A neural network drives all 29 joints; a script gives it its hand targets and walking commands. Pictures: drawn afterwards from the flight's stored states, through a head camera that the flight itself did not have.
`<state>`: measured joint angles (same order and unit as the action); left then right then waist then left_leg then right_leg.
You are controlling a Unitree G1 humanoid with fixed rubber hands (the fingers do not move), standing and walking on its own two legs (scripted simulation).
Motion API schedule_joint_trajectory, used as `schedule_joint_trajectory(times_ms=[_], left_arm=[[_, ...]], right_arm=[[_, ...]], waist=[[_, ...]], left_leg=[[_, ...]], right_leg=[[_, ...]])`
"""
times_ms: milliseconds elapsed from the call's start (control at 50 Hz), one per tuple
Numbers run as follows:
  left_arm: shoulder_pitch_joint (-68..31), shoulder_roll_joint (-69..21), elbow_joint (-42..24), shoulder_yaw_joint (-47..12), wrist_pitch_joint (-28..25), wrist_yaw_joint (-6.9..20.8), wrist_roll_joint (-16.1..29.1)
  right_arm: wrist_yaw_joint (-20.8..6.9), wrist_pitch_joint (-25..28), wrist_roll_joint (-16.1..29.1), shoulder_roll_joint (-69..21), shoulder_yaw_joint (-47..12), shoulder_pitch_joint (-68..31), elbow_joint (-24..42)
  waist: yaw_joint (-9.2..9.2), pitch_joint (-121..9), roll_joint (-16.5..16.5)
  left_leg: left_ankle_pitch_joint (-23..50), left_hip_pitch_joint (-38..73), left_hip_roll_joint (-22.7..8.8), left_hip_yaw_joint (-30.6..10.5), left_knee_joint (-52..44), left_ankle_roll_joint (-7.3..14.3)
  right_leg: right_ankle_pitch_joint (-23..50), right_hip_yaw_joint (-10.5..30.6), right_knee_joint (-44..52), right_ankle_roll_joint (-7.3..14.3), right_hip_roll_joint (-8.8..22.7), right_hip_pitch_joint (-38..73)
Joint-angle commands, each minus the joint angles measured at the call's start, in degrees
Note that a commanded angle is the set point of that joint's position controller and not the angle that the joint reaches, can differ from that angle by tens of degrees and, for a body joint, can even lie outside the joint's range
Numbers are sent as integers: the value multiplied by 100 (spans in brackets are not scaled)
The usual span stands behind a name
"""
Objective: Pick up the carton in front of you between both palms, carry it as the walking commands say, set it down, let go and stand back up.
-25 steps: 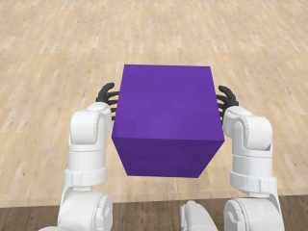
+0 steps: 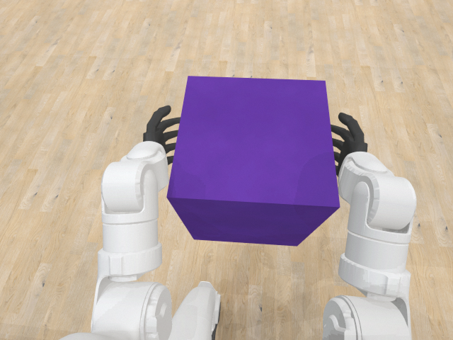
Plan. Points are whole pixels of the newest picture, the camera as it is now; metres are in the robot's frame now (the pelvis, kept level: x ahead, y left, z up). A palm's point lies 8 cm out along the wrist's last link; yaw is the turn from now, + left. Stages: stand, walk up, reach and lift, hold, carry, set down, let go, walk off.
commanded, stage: carry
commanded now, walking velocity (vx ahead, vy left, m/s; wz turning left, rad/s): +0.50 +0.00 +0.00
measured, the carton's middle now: (249, 172) +0.38 +0.03 +0.03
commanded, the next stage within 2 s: none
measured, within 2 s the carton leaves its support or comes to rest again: neither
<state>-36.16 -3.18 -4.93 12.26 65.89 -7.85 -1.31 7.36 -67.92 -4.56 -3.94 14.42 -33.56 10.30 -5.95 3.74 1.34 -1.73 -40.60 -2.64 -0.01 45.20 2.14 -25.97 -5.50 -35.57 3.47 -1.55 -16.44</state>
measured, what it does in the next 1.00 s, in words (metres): goes down: left foot 0.11 m lower, then right foot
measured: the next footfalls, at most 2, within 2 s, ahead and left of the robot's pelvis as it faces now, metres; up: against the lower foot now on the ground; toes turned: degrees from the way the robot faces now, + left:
left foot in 0.14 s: +0.30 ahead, +0.10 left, -0.11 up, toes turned +5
right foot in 0.58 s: +0.62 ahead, -0.02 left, -0.11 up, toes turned -5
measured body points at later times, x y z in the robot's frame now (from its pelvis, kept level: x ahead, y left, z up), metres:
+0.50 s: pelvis +0.36 +0.06 -0.10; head +0.45 +0.06 +0.34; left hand +0.73 +0.19 -0.06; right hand +0.71 -0.12 -0.06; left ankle +0.26 +0.09 -0.83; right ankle +0.51 -0.07 -0.78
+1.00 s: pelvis +0.72 +0.09 -0.09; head +0.71 +0.08 +0.36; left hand +1.01 +0.25 +0.00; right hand +1.02 -0.05 +0.00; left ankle +0.83 +0.20 -0.82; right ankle +0.58 -0.02 -0.83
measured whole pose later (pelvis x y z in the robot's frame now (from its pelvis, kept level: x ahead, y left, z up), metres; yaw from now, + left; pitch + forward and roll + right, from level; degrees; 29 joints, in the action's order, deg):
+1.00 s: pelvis +0.72 +0.09 -0.09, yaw +1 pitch +4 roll +1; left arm -12.9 -8.3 -15.9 8.8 66.0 -5.0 -5.5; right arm 6.1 -66.3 -6.3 -8.1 7.7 -12.1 17.2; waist -1.2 -7.4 -0.4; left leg -4.9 -26.6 -1.9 10.3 25.0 -0.6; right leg -22.5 -6.4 -19.2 -0.4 2.6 -0.7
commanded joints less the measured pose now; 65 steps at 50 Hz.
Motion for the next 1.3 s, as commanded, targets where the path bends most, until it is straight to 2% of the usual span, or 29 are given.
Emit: schedule_joint_trajectory(times_ms=[0,40,100,120,140,160,180,200,220,260,300,380,460,520,560,580,600,640,680,880,940,980,1000,1020,1040,1100,1120,1200,1280], left_arm=[[-3347,-5546,-302,-4343,116,1519,2520],[-3355,-5505,-20,-4330,113,1594,2501],[-3631,-5531,363,-4285,126,1636,2459],[-3768,-5461,485,-4217,144,1625,2428],[-4000,-5460,643,-4098,190,1597,2387],[-4018,-5369,879,-3951,298,1530,2314],[-3922,-5393,985,-3808,362,1461,2295],[-4105,-5522,773,-3773,362,1402,2300],[-4283,-5714,657,-3750,335,1352,2269],[-4490,-6077,345,-3754,229,1296,2262],[-4274,-6259,195,-3740,97,1213,2166],[-3642,-6266,31,-3859,-171,1115,1878],[-3003,-6103,5,-4042,-457,1146,1628],[-2746,-5933,-81,-4272,-607,1191,1581],[-2617,-5780,-180,-4358,-675,1232,1617],[-2521,-5654,-273,-4353,-686,1264,1663],[-2306,-5395,-33,-4268,-675,1258,1585],[-2093,-5654,-350,-4465,-616,1297,1796],[-2512,-5876,-819,-4637,-504,1369,2077],[-707,-5541,-1101,-4602,37,1873,1957],[-240,-5385,-1220,-4545,144,1873,1754],[-11,-5399,-1345,-4511,231,1872,1741],[64,-5317,-1418,-4490,275,1862,1709],[-168,-5276,-1568,-4534,358,1843,1734],[-334,-5192,-1688,-4581,424,1837,1773],[-447,-5479,-1652,-4655,391,1820,1849],[-385,-5607,-1592,-4666,363,1808,1852],[34,-5797,-1482,-4706,251,1728,1715],[210,-5743,-1581,-4751,202,1664,1654]], right_arm=[[-1061,44,1808,-5025,-4167,-3396,-140],[-1118,-8,1732,-4889,-4107,-3406,-301],[-1236,-86,1728,-4736,-3848,-3355,-720],[-1290,-106,1757,-4640,-3734,-3355,-849],[-1333,-148,1794,-4471,-3665,-3614,-1031],[-1347,-199,1830,-4512,-3570,-3525,-1458],[-1372,-206,1985,-4624,-3532,-3494,-1552],[-1409,-155,2161,-4882,-3599,-3690,-1447],[-1454,-120,2364,-5295,-3685,-4058,-1251],[-1495,-6,2751,-5916,-3974,-4772,-787],[-1498,93,3007,-6257,-4141,-4945,-474],[-1496,337,3055,-6504,-4425,-4403,-329],[-1549,603,2935,-6476,-4753,-3837,-329],[-1562,787,2861,-6291,-4893,-3433,-368],[-1563,869,2805,-6073,-4980,-3407,-310],[-1576,866,2768,-5996,-4988,-3379,-235],[-1558,792,2745,-5986,-4927,-3120,-383],[-1506,731,2609,-5791,-4808,-2876,-227],[-1441,685,2427,-5784,-4667,-2623,-89],[-1316,297,1566,-5570,-4806,-748,519],[-1472,116,1786,-5647,-4890,-481,643],[-1555,0,1893,-5576,-4830,-217,707],[-1590,-53,1901,-5519,-4778,-50,699],[-1620,-84,1870,-5354,-4694,-153,652],[-1634,-90,1912,-5420,-4688,-127,541],[-1682,-113,2172,-5708,-4811,-442,832],[-1696,-98,2233,-5763,-4873,-511,888],[-1771,-50,2327,-5785,-4951,-309,956],[-1810,-27,2304,-5610,-4948,-131,1061]], waist=[[-266,-2609,-448],[-70,-2334,-718],[803,-2430,-488],[1142,-2568,165],[764,-2590,1359],[784,-2968,1599],[1018,-3143,1475],[953,-3380,1298],[881,-3237,704],[813,-2904,216],[850,-3018,285],[984,-3234,347],[1099,-3034,249],[963,-3258,629],[508,-3640,486],[458,-4001,-531],[309,-4640,-1610],[265,-4349,-736],[398,-3603,-193],[442,-2455,-1243],[442,-2119,-1289],[571,-2315,-843],[655,-2511,-515],[713,-2742,763],[760,-2664,1729],[703,-2366,253],[673,-2307,112],[671,-2213,518],[679,-1925,552]], left_leg=[[2308,547,269,512,-2002,-37],[2928,1664,206,536,-2145,76],[2824,3368,-88,621,-2669,90],[1826,4310,-96,621,-2407,-27],[3997,5599,-928,1,-908,61],[4346,6175,-1473,-1326,-534,384],[2421,6050,-1647,-1967,-1207,819],[-261,5599,-1885,-2894,-1875,1341],[-557,5182,-1869,-3111,-2027,1399],[167,4099,-1621,-2407,-1988,1526],[312,4079,-1336,-1915,-1987,1390],[2369,4913,-983,-1229,-1726,1085],[3733,5235,-545,-442,-1713,627],[5087,5061,-451,20,-1028,270],[3920,3850,-392,354,242,-53],[-214,2277,-108,247,1157,-195],[-3296,301,618,-114,3192,-494],[-2597,-227,163,-336,3131,-218],[-2048,-114,-9,-152,2049,-187],[-510,1020,244,964,-1411,-380],[10,1718,183,1122,-2019,-288],[-382,3163,308,1424,-2218,-194],[-909,4110,-97,903,-2109,-120],[-1623,4993,-1603,-1522,-2603,494],[-1575,5445,-2217,-3020,-3185,1102],[-739,4403,-1945,-1777,-3191,860],[-881,4048,-1819,-1328,-3372,684],[-1044,3901,-1464,-320,-3800,552],[32,4251,-1223,257,-3701,492]], right_leg=[[2413,773,-160,620,587,2082],[1996,680,-331,500,659,1186],[2389,400,-2235,184,581,738],[1882,217,-3429,101,301,27],[-1282,173,-4698,-71,15,-1670],[-1267,605,-5227,-127,-10,-2481],[-353,816,-5015,-51,133,-3013],[-111,849,-5169,-59,232,-3197],[77,765,-5218,-69,360,-3327],[200,750,-4384,-173,546,-2931],[355,594,-4002,-205,601,-3016],[1077,322,-3006,-196,509,-3453],[2215,-277,-492,-135,73,-2531],[3046,-723,874,40,-410,-709],[4060,-356,1580,229,145,1735],[6463,1264,657,588,1624,3492],[6355,3359,621,1844,2811,5213],[4717,2875,1154,1398,2283,4665],[4700,2120,1472,848,1975,3772],[5142,261,1889,295,1316,2394],[4592,52,1751,153,1353,1998],[4065,-330,746,-67,1172,1243],[3212,-437,-74,-231,1037,485],[1680,-425,-1781,-485,517,-851],[-274,-49,-2821,-454,83,-2243],[216,610,-3342,-194,848,-2362],[538,631,-2885,-220,979,-2154],[1276,176,-1591,-440,866,-1896],[1934,-188,-333,-511,733,-2023]])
